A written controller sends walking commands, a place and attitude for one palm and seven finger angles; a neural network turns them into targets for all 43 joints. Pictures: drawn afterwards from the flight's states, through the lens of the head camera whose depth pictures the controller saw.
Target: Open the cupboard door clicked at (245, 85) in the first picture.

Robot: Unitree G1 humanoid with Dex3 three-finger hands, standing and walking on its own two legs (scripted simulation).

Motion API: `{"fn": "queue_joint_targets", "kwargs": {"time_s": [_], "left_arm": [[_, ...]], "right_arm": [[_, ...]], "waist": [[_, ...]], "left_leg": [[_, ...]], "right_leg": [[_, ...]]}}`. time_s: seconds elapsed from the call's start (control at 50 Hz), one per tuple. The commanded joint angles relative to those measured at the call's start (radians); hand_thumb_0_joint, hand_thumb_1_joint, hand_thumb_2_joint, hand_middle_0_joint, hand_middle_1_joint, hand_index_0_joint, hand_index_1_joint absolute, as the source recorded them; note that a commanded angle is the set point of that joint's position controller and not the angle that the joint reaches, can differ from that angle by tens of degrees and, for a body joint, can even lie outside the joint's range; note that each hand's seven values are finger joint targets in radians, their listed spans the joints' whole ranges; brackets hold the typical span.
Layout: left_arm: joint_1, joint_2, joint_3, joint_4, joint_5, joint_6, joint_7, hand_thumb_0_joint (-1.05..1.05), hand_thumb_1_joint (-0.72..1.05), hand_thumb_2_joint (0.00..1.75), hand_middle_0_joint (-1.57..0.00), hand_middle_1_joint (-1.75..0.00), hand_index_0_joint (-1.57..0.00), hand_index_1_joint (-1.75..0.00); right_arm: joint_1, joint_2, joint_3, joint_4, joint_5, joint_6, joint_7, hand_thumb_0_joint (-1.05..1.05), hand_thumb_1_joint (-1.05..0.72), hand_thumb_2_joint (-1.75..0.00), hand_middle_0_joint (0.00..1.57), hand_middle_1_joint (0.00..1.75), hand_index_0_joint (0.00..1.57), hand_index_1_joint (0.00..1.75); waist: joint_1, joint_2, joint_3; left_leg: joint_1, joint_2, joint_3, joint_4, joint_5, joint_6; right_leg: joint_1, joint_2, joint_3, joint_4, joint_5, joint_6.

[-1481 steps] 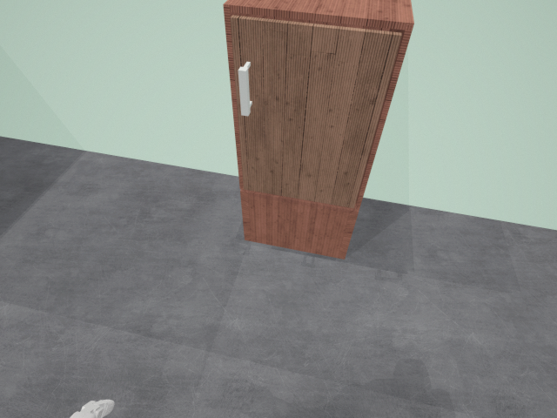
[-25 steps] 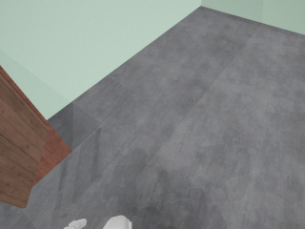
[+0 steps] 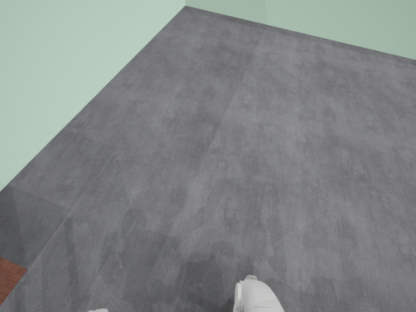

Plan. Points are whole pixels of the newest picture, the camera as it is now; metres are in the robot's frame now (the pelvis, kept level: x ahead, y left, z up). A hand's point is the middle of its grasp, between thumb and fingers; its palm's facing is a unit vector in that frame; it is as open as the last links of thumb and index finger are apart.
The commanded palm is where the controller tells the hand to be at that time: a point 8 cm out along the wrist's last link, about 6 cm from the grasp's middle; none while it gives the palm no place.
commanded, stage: walk to a spot facing it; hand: left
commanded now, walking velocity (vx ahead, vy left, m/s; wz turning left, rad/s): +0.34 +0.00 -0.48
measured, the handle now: out of the picture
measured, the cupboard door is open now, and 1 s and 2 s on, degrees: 43 43 43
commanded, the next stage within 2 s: turn to face it in 0.88 s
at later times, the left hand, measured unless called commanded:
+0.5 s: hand (176, 247) +0.27 +0.09 -0.15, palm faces -0.11 -0.96 -0.25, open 7.2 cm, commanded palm none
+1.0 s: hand (198, 175) +0.49 +0.05 -0.18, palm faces -0.09 -0.98 -0.15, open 7.4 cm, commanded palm none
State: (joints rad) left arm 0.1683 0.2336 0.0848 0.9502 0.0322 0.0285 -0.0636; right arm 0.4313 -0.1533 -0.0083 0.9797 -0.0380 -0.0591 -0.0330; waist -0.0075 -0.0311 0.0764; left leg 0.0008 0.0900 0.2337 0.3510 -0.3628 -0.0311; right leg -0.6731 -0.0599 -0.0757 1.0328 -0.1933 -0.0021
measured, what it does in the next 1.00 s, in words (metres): walks ahead: right foot, then left foot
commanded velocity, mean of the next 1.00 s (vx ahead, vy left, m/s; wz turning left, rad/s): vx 0.33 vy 0.00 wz -0.03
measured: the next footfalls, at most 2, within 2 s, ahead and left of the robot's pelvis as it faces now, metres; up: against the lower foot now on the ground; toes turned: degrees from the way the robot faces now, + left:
right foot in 0.16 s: +0.21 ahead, -0.11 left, +0.00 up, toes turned -12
left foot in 0.82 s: +0.49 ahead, -0.06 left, +0.00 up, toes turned -4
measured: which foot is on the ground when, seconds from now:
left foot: down 0.00-0.16, up 0.18-0.80, down 0.82-1.00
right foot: up 0.00-0.14, down 0.16-0.82, up 0.84-1.00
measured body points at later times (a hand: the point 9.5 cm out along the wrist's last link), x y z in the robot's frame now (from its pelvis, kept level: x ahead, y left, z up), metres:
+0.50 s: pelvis +0.22 -0.10 +0.01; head +0.24 -0.13 +0.45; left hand +0.28 +0.14 -0.13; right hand +0.26 -0.33 -0.16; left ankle +0.33 +0.07 -0.65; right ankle +0.17 -0.10 -0.74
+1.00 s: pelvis +0.48 -0.12 +0.00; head +0.51 -0.11 +0.45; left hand +0.50 +0.10 -0.16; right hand +0.43 -0.34 -0.15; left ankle +0.45 -0.06 -0.74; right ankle +0.45 -0.27 -0.64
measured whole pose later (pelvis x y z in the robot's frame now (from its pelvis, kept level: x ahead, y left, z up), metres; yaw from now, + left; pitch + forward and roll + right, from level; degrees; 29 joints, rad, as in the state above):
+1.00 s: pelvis +0.48 -0.12 +0.00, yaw -9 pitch +0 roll +0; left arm 0.31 0.14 0.04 1.07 0.03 -0.04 0.00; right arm 0.33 -0.15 -0.03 1.10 -0.02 -0.07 -0.04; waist 0.02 -0.02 0.06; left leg -0.15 -0.06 0.13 0.45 -0.31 0.10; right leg -0.58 -0.09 0.01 1.24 -0.26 0.02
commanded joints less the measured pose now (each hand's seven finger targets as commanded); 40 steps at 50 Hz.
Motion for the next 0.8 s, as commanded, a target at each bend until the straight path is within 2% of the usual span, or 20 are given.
{"fn": "queue_joint_targets", "kwargs": {"time_s": [0.0, 0.06, 0.1, 0.12, 0.14, 0.16, 0.18, 0.22, 0.26, 0.28, 0.32, 0.36, 0.4, 0.48, 0.56, 0.66, 0.72, 0.74, 0.76, 0.78], "left_arm": [[-0.199, -0.022, -0.021, -0.125, -0.009, -0.033, -0.011, 0.00, 0.90, 0.90, -0.20, -0.30, -0.20, -0.30], [-0.058, 0.019, -0.008, -0.084, -0.010, -0.039, 0.003, 0.00, 0.90, 0.90, -0.20, -0.30, -0.20, -0.30], [0.214, 0.078, 0.017, -0.003, -0.005, -0.055, 0.016, 0.00, 0.90, 0.90, -0.20, -0.30, -0.20, -0.30], [0.338, 0.189, 0.046, 0.030, -0.001, -0.064, 0.030, 0.00, 0.90, 0.90, -0.20, -0.30, -0.20, -0.30], [0.362, 0.265, 0.058, 0.037, -0.021, -0.064, 0.045, 0.00, 0.90, 0.90, -0.20, -0.30, -0.20, -0.30], [0.285, 0.259, 0.057, 0.013, -0.032, -0.057, 0.061, 0.00, 0.90, 0.90, -0.20, -0.30, -0.20, -0.30], [0.174, 0.194, 0.035, -0.014, -0.033, -0.061, 0.067, 0.00, 0.90, 0.90, -0.20, -0.30, -0.20, -0.30], [0.060, 0.108, 0.005, -0.034, -0.028, -0.073, 0.068, 0.00, 0.90, 0.90, -0.20, -0.30, -0.20, -0.30], [0.047, 0.074, -0.005, -0.021, -0.021, -0.091, 0.070, 0.00, 0.90, 0.90, -0.20, -0.30, -0.20, -0.30], [0.058, 0.066, -0.005, -0.014, -0.021, -0.098, 0.068, 0.00, 0.90, 0.90, -0.20, -0.30, -0.20, -0.30], [0.112, 0.046, -0.006, 0.015, -0.024, -0.110, 0.066, 0.00, 0.90, 0.90, -0.20, -0.30, -0.20, -0.30], [0.175, 0.016, -0.005, 0.047, -0.026, -0.120, 0.072, 0.00, 0.90, 0.90, -0.20, -0.30, -0.20, -0.30], [0.220, 0.016, -0.014, 0.063, -0.031, -0.125, 0.075, 0.00, 0.90, 0.90, -0.20, -0.30, -0.20, -0.30], [0.296, 0.012, -0.023, 0.099, -0.028, -0.130, 0.088, 0.00, 0.90, 0.90, -0.20, -0.30, -0.20, -0.30], [0.391, 0.004, -0.032, 0.148, -0.020, -0.132, 0.105, 0.00, 0.90, 0.90, -0.20, -0.30, -0.20, -0.30], [0.410, 0.016, -0.036, 0.181, -0.015, -0.130, 0.114, 0.00, 0.90, 0.90, -0.20, -0.30, -0.20, -0.30], [0.394, 0.048, -0.030, 0.193, -0.014, -0.134, 0.113, 0.00, 0.90, 0.90, -0.20, -0.30, -0.20, -0.30], [0.360, 0.055, -0.029, 0.185, -0.017, -0.134, 0.110, 0.00, 0.90, 0.90, -0.20, -0.30, -0.20, -0.30], [0.321, 0.040, -0.033, 0.170, -0.023, -0.134, 0.102, 0.00, 0.90, 0.90, -0.20, -0.30, -0.20, -0.30], [0.346, -0.018, -0.040, 0.137, -0.045, -0.133, 0.089, 0.00, 0.90, 0.90, -0.20, -0.30, -0.20, -0.30]], "right_arm": [[0.116, -0.155, -0.031, -0.003, 0.001, -0.014, -0.008, 0.00, -0.90, -0.90, 0.20, 0.30, 0.20, 0.30], [0.082, -0.205, -0.044, 0.007, 0.003, -0.010, -0.006, 0.00, -0.90, -0.90, 0.20, 0.30, 0.20, 0.30], [-0.008, -0.225, -0.047, -0.017, 0.019, -0.011, 0.000, 0.00, -0.90, -0.90, 0.20, 0.30, 0.20, 0.30], [0.006, -0.170, -0.040, -0.034, 0.041, -0.013, 0.014, 0.00, -0.90, -0.90, 0.20, 0.30, 0.20, 0.30], [0.010, -0.120, -0.036, -0.064, 0.050, -0.013, 0.009, 0.00, -0.90, -0.90, 0.20, 0.30, 0.20, 0.30], [-0.062, -0.150, -0.047, -0.076, 0.042, -0.001, 0.011, 0.00, -0.90, -0.90, 0.20, 0.30, 0.20, 0.30], [-0.070, -0.141, -0.056, -0.055, 0.034, 0.000, 0.016, 0.00, -0.90, -0.90, 0.20, 0.30, 0.20, 0.30], [-0.061, -0.098, -0.050, -0.020, 0.021, 0.024, 0.015, 0.00, -0.90, -0.90, 0.20, 0.30, 0.20, 0.30], [0.008, -0.061, -0.047, 0.020, 0.016, 0.043, 0.018, 0.00, -0.90, -0.90, 0.20, 0.30, 0.20, 0.30], [0.037, -0.058, -0.047, 0.028, 0.014, 0.049, 0.019, 0.00, -0.90, -0.90, 0.20, 0.30, 0.20, 0.30], [0.002, -0.058, -0.050, 0.027, 0.012, 0.051, 0.022, 0.00, -0.90, -0.90, 0.20, 0.30, 0.20, 0.30], [-0.039, -0.047, -0.052, 0.018, 0.016, 0.049, 0.021, 0.00, -0.90, -0.90, 0.20, 0.30, 0.20, 0.30], [-0.105, -0.057, -0.050, -0.001, 0.024, 0.048, 0.022, 0.00, -0.90, -0.90, 0.20, 0.30, 0.20, 0.30], [-0.249, -0.066, -0.050, -0.028, 0.029, 0.045, 0.033, 0.00, -0.90, -0.90, 0.20, 0.30, 0.20, 0.30], [-0.353, -0.064, -0.049, -0.036, 0.033, 0.043, 0.040, 0.00, -0.90, -0.90, 0.20, 0.30, 0.20, 0.30], [-0.383, -0.055, -0.042, -0.028, 0.031, 0.032, 0.042, 0.00, -0.90, -0.90, 0.20, 0.30, 0.20, 0.30], [-0.235, -0.063, -0.041, 0.022, 0.031, 0.018, 0.023, 0.00, -0.90, -0.90, 0.20, 0.30, 0.20, 0.30], [-0.116, -0.086, -0.050, 0.056, 0.027, 0.015, 0.013, 0.00, -0.90, -0.90, 0.20, 0.30, 0.20, 0.30], [0.033, -0.134, -0.065, 0.096, 0.016, 0.014, 0.006, 0.00, -0.90, -0.90, 0.20, 0.30, 0.20, 0.30], [0.144, -0.232, -0.089, 0.113, -0.009, 0.008, -0.002, 0.00, -0.90, -0.90, 0.20, 0.30, 0.20, 0.30]], "waist": [[-0.048, 0.204, 0.054], [0.030, 0.215, -0.033], [0.174, 0.147, -0.164], [0.222, -0.097, -0.281], [0.186, -0.274, -0.363], [0.160, -0.137, -0.230], [0.105, -0.055, -0.109], [0.013, 0.025, -0.024], [-0.027, -0.021, -0.034], [-0.042, -0.034, -0.047], [-0.030, -0.044, -0.065], [-0.017, -0.051, -0.082], [-0.002, -0.078, -0.069], [0.026, -0.074, -0.016], [0.050, -0.066, 0.027], [0.026, -0.027, 0.028], [-0.044, -0.085, -0.043], [-0.106, -0.087, -0.084], [-0.178, -0.040, -0.147], [-0.183, 0.206, -0.290]], "left_leg": [[0.021, 0.220, -0.027, -0.076, 0.737, 0.099], [0.045, 0.258, 0.007, 0.103, 1.063, 0.096], [-0.121, 0.206, 0.048, 0.430, 1.001, 0.048], [-0.400, 0.094, 0.052, 0.757, 0.426, 0.011], [-0.641, -0.056, -0.060, 1.089, -0.250, -0.020], [-0.703, -0.001, -0.218, 1.146, -0.173, 0.012], [-0.685, 0.060, -0.242, 1.099, -0.019, 0.017], [-0.556, 0.089, -0.243, 0.993, 0.066, 0.003], [-0.497, 0.077, -0.233, 0.898, 0.115, 0.002], [-0.505, 0.075, -0.227, 0.862, 0.136, -0.002], [-0.558, 0.061, -0.217, 0.803, 0.162, -0.010], [-0.621, 0.051, -0.213, 0.756, 0.194, -0.012], [-0.673, 0.033, -0.201, 0.731, 0.208, -0.008], [-0.746, 0.012, -0.184, 0.665, 0.223, -0.003], [-0.790, -0.018, -0.168, 0.617, 0.215, 0.015], [-0.618, -0.098, -0.078, 0.415, 0.135, 0.057], [-0.403, -0.184, -0.021, 0.299, 0.089, 0.122], [-0.231, -0.173, -0.051, 0.238, 0.144, 0.152], [0.039, -0.063, -0.191, 0.193, 0.212, 0.207], [0.268, 0.291, -0.679, 0.122, 0.332, 0.373]], "right_leg": [[0.031, 0.029, -0.079, -0.261, 0.010, -0.035], [0.249, 0.087, -0.105, -0.320, -0.075, -0.093], [0.665, 0.109, -0.094, -0.428, -0.002, -0.132], [0.963, -0.122, 0.209, -0.510, -0.049, -0.207], [1.061, -0.356, 0.703, -0.672, 0.057, -0.294], [0.912, -0.361, 0.687, -0.748, -0.026, -0.289], [0.720, -0.317, 0.506, -0.777, -0.068, -0.239], [0.432, -0.234, 0.361, -0.823, -0.043, -0.120], [0.377, -0.158, 0.261, -0.838, 0.076, -0.042], [0.393, -0.137, 0.220, -0.839, 0.126, -0.080], [0.474, -0.107, 0.204, -0.829, 0.242, -0.052], [0.582, -0.091, 0.187, -0.805, 0.431, 0.036], [0.658, -0.089, 0.163, -0.784, 0.639, 0.074], [0.741, -0.115, 0.166, -0.780, 0.746, 0.012], [0.814, -0.140, 0.192, -0.778, 0.802, 0.068], [0.821, -0.139, 0.144, -0.709, 1.038, -0.003], [0.807, -0.115, 0.098, -0.523, 1.323, 0.024], [0.703, -0.104, 0.082, -0.372, 1.264, 0.036], [0.478, -0.082, 0.067, -0.141, 0.975, 0.035], [0.201, 0.058, 0.021, 0.315, 0.102, 0.047]]}}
